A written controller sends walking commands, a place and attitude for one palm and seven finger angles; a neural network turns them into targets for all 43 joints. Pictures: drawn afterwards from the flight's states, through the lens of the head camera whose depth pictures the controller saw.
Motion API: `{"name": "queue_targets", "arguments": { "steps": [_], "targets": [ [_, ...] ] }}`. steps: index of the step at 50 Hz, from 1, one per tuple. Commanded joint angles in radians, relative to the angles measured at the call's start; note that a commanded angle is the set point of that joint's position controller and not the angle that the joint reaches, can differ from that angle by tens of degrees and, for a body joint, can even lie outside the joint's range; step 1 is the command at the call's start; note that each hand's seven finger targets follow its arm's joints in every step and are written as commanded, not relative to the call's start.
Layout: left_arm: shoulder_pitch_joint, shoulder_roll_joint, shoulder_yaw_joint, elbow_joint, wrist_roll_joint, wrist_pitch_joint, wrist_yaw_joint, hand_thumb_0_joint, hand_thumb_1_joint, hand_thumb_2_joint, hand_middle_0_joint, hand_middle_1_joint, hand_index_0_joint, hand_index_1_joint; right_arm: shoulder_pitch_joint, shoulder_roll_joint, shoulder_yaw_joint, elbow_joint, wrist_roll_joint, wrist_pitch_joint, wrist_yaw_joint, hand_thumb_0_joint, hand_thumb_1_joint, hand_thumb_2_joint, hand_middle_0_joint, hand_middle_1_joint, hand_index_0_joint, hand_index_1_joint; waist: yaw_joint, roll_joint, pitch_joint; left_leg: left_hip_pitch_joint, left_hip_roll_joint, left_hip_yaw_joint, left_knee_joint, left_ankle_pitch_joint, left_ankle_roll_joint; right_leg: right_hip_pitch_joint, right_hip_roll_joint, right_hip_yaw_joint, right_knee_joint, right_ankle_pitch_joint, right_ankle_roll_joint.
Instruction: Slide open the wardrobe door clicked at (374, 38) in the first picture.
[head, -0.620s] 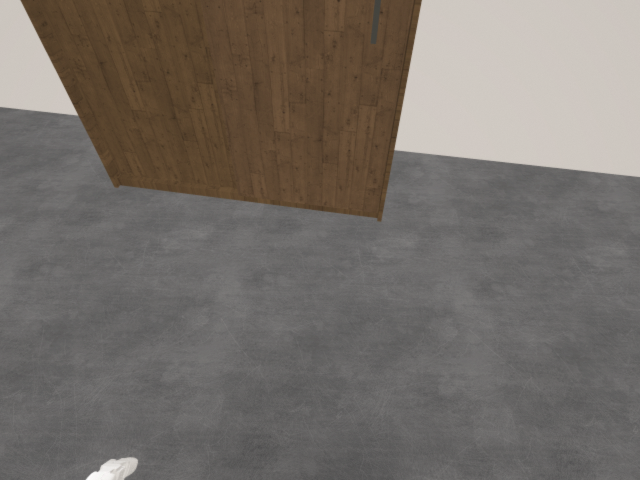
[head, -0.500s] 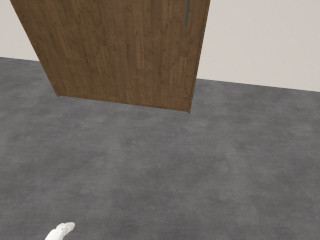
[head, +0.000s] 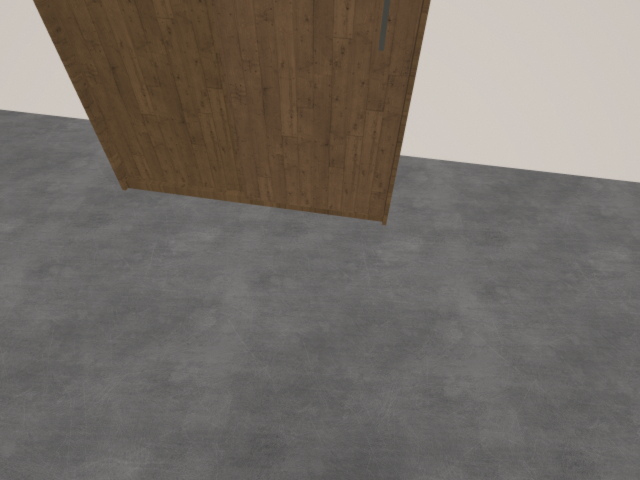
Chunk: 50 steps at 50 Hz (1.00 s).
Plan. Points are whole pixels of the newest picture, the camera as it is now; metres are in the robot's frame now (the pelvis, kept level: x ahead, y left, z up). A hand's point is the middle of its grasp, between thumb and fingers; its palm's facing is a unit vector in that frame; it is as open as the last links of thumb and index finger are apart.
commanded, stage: stand and wait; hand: right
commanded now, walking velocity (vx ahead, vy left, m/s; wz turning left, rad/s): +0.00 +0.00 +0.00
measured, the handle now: (385, 12) +1.29 -0.12 +0.10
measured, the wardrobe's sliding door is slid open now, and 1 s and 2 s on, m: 0.00 0.00 0.00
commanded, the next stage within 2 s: look at it before walking up in 0.30 s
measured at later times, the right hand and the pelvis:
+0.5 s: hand out of the picture +0.06 -0.24 -0.15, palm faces -0.03 +0.95 -0.32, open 7.4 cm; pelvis -0.01 +0.00 +0.00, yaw +0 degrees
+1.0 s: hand out of the picture +0.06 -0.25 -0.15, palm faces -0.03 +0.94 -0.33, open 7.4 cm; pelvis +0.00 +0.00 +0.00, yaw +0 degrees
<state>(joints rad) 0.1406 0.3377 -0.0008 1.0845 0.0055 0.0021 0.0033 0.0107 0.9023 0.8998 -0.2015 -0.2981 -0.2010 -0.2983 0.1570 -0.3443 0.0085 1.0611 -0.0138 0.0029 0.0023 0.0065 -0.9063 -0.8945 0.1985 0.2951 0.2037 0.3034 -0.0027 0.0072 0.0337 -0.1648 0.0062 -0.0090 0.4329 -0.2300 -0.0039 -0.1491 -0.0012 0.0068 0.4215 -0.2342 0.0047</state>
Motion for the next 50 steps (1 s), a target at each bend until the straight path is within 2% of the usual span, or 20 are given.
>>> {"name": "queue_targets", "arguments": {
  "steps": [1, 6, 11, 15, 25, 28, 33, 37, 50],
  "targets": [
    [-0.065, 0.198, 0.037, -0.066, 0.004, -0.033, 0.009, 0.0, 0.9, 0.9, -0.2, -0.3, -0.2, -0.3, -0.056, -0.199, -0.043, -0.067, 0.005, -0.026, -0.016, 0.0, -0.9, -0.9, 0.2, 0.3, 0.2, 0.3, 0.002, -0.006, -0.062, 0.021, 0.112, -0.096, -0.083, 0.122, 0.037, -0.012, -0.107, 0.087, -0.083, 0.13, -0.035],
    [-0.061, 0.199, 0.036, -0.055, 0.004, -0.031, 0.007, 0.0, 0.9, 0.9, -0.2, -0.3, -0.2, -0.3, -0.055, -0.2, -0.04, -0.058, 0.004, -0.025, -0.014, 0.0, -0.9, -0.9, 0.2, 0.3, 0.2, 0.3, 0.001, -0.003, -0.04, -0.008, 0.111, -0.107, -0.109, 0.041, 0.036, -0.018, -0.105, 0.089, -0.095, 0.077, -0.033],
    [-0.051, 0.198, 0.035, -0.05, 0.004, -0.032, 0.006, 0.0, 0.9, 0.9, -0.2, -0.3, -0.2, -0.3, -0.057, -0.2, -0.042, -0.056, 0.003, -0.028, -0.014, 0.0, -0.9, -0.9, 0.2, 0.3, 0.2, 0.3, 0.004, 0.018, -0.044, -0.007, 0.113, -0.114, -0.117, 0.044, 0.038, -0.016, -0.104, 0.091, -0.094, 0.09, -0.031],
    [-0.053, 0.196, 0.035, -0.047, 0.004, -0.032, 0.005, 0.0, 0.9, 0.9, -0.2, -0.3, -0.2, -0.3, -0.056, -0.199, -0.041, -0.055, 0.003, -0.027, -0.014, 0.0, -0.9, -0.9, 0.2, 0.3, 0.2, 0.3, 0.0, 0.006, -0.03, -0.018, 0.111, -0.111, -0.124, 0.015, 0.036, -0.026, -0.105, 0.093, -0.101, 0.068, -0.031],
    [-0.049, 0.194, 0.036, -0.041, 0.004, -0.031, 0.005, 0.0, 0.9, 0.9, -0.2, -0.3, -0.2, -0.3, -0.049, -0.195, -0.041, -0.051, 0.002, -0.028, -0.013, 0.0, -0.9, -0.9, 0.2, 0.3, 0.2, 0.3, 0.004, 0.002, -0.039, -0.025, 0.111, -0.116, -0.13, 0.024, 0.036, -0.011, -0.106, 0.091, -0.097, 0.082, -0.029],
    [-0.051, 0.195, 0.035, -0.04, 0.003, -0.035, 0.006, 0.0, 0.9, 0.9, -0.2, -0.3, -0.2, -0.3, -0.047, -0.195, -0.04, -0.049, 0.003, -0.029, -0.013, 0.0, -0.9, -0.9, 0.2, 0.3, 0.2, 0.3, 0.003, -0.007, -0.059, -0.003, 0.111, -0.11, -0.118, 0.078, 0.037, -0.001, -0.112, 0.094, -0.098, 0.118, -0.03],
    [-0.056, 0.198, 0.035, -0.039, 0.002, -0.035, 0.008, 0.0, 0.9, 0.9, -0.2, -0.3, -0.2, -0.3, -0.044, -0.192, -0.039, -0.044, 0.003, -0.029, -0.014, 0.0, -0.9, -0.9, 0.2, 0.3, 0.2, 0.3, 0.001, -0.017, -0.055, 0.003, 0.109, -0.101, -0.112, 0.103, 0.034, 0.001, -0.115, 0.094, -0.104, 0.126, -0.03],
    [-0.056, 0.198, 0.034, -0.038, 0.002, -0.034, 0.008, 0.0, 0.9, 0.9, -0.2, -0.3, -0.2, -0.3, -0.045, -0.192, -0.039, -0.042, 0.002, -0.028, -0.013, 0.0, -0.9, -0.9, 0.2, 0.3, 0.2, 0.3, 0.003, -0.016, -0.045, -0.001, 0.108, -0.106, -0.121, 0.075, 0.033, -0.004, -0.115, 0.094, -0.112, 0.101, -0.029],
    [-0.063, 0.201, 0.033, -0.039, 0.001, -0.034, 0.007, 0.0, 0.9, 0.9, -0.2, -0.3, -0.2, -0.3, -0.046, -0.197, -0.039, -0.04, 0.002, -0.03, -0.013, 0.0, -0.9, -0.9, 0.2, 0.3, 0.2, 0.3, 0.002, -0.004, -0.056, 0.012, 0.111, -0.1, -0.118, 0.125, 0.033, 0.011, -0.115, 0.096, -0.11, 0.145, -0.03]
  ]
}}
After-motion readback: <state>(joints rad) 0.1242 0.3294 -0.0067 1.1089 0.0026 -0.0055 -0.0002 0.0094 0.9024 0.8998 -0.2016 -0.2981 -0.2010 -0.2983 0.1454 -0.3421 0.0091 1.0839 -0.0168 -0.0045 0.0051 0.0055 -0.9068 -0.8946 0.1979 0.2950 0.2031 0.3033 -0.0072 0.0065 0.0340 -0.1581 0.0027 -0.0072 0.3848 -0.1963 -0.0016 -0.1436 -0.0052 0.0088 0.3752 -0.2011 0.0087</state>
